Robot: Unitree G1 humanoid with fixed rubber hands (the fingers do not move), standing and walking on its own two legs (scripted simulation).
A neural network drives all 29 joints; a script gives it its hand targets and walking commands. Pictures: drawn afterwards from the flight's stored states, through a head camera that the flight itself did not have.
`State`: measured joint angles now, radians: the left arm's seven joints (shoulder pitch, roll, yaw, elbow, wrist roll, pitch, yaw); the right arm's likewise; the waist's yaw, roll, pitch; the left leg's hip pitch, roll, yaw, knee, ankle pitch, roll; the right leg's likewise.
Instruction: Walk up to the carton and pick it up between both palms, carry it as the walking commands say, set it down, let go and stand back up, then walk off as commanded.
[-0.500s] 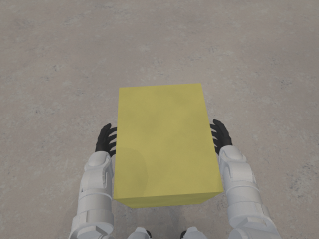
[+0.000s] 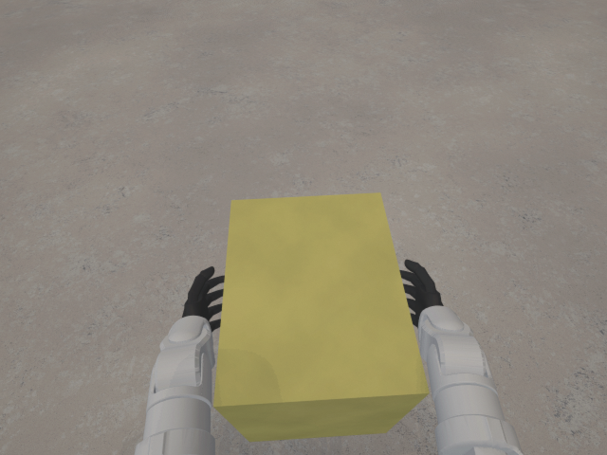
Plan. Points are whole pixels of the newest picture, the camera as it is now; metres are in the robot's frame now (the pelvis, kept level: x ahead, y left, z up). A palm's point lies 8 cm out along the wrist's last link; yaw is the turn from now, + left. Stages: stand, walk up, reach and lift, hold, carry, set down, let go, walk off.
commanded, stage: reach and lift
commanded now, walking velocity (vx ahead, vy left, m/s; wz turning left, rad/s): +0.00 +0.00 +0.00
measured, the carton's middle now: (312, 322) +0.34 +0.01 -0.07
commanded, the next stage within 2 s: hold in 1.36 s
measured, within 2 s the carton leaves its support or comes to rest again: neither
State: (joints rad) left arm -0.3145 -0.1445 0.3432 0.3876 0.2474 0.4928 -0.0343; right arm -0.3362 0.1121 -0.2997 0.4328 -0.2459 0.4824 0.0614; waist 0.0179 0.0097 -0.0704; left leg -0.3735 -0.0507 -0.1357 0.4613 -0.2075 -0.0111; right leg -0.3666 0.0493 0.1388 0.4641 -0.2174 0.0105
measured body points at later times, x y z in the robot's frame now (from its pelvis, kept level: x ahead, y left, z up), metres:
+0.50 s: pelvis +0.00 +0.00 +0.01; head -0.03 +0.00 +0.46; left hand +0.30 +0.17 +0.05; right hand +0.31 -0.16 +0.05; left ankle +0.01 +0.13 -0.74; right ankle +0.01 -0.13 -0.74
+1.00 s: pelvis +0.01 +0.00 +0.01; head -0.02 +0.00 +0.46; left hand +0.30 +0.16 +0.05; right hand +0.30 -0.16 +0.04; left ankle +0.01 +0.12 -0.74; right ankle +0.01 -0.13 -0.74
